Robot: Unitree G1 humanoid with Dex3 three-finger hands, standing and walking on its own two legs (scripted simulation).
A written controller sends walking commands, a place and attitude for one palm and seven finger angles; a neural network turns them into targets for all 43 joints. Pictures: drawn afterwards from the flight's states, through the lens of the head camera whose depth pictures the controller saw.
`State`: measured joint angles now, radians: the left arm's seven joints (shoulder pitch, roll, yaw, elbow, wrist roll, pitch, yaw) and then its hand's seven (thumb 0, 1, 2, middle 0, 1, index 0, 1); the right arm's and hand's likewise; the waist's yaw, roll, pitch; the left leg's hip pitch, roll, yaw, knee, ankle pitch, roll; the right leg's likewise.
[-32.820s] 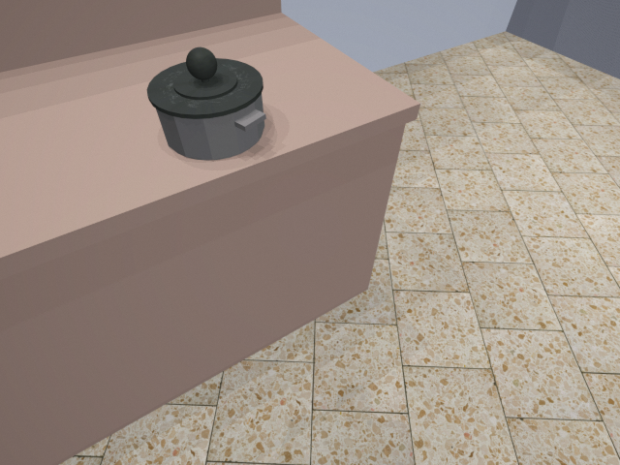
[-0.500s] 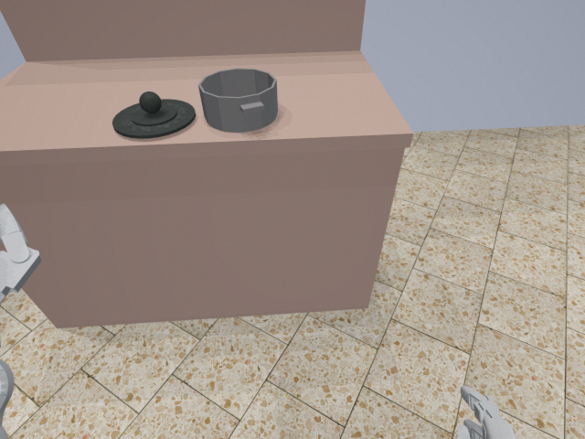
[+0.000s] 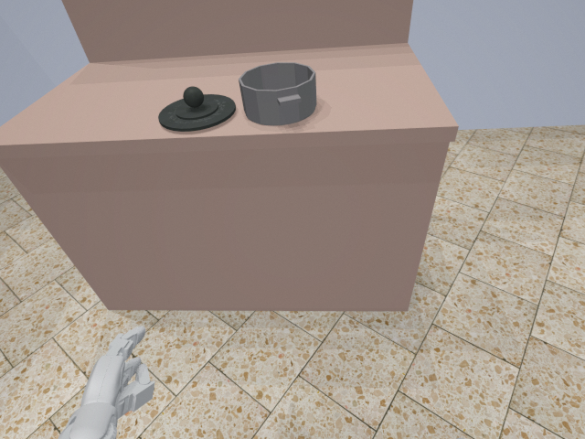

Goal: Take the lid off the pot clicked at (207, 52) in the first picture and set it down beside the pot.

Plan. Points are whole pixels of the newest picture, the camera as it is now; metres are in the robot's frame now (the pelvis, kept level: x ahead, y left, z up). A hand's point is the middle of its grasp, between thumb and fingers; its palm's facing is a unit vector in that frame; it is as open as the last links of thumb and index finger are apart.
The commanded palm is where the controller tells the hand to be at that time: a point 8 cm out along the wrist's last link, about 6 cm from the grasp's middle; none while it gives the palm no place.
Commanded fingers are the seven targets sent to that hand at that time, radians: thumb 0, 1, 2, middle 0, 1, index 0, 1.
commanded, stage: stop stepping back and stand still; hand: left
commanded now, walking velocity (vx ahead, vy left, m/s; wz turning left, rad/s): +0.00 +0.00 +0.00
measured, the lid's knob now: (193, 97) +0.92 +0.26 +0.11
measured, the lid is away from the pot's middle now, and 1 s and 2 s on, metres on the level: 0.23 0.23 0.23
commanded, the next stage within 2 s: let the arm hang, fingers relaxed in 0.80 s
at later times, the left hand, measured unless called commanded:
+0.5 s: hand out of the picture +0.06 +0.21 -0.14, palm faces -0.02 -0.97 -0.25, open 7.3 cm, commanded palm none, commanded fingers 0.00 0.90 0.90 -0.20 -0.30 -0.20 -0.30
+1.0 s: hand out of the picture +0.07 +0.19 -0.14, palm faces -0.06 -0.97 -0.22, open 7.4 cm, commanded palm none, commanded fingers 0.00 0.90 0.90 -0.20 -0.30 -0.20 -0.30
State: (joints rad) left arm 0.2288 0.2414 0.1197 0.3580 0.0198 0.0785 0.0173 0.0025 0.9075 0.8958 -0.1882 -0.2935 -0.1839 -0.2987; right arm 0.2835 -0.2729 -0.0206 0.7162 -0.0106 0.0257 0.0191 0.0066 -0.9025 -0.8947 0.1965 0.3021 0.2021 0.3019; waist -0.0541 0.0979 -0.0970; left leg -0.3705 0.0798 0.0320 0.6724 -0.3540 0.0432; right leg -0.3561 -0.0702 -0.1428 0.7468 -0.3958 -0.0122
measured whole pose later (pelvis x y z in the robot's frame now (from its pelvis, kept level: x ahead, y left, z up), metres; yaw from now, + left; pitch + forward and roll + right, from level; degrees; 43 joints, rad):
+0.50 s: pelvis +0.03 +0.01 +0.02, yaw -3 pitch +1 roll -1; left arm 0.27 0.19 0.02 1.05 0.00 0.02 0.03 0.00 0.92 0.89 -0.20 -0.30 -0.19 -0.30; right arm 0.26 -0.17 -0.03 1.00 -0.01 0.01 -0.05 0.01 -0.93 -0.89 0.20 0.30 0.20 0.30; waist 0.00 0.04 0.03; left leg -0.21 0.01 0.06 0.50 -0.30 0.02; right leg -0.20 0.01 -0.02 0.47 -0.28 -0.01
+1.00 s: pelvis +0.03 +0.02 +0.03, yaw -4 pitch -1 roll +0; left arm 0.24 0.15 0.01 1.14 0.00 0.01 0.04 0.01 0.91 0.89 -0.20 -0.30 -0.20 -0.30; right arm 0.32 -0.13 -0.01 1.13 0.00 0.01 -0.04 0.00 -0.91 -0.89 0.20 0.30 0.20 0.30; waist -0.03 0.04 0.02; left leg -0.14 -0.01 0.08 0.41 -0.26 0.03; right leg -0.15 0.00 0.00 0.42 -0.26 0.00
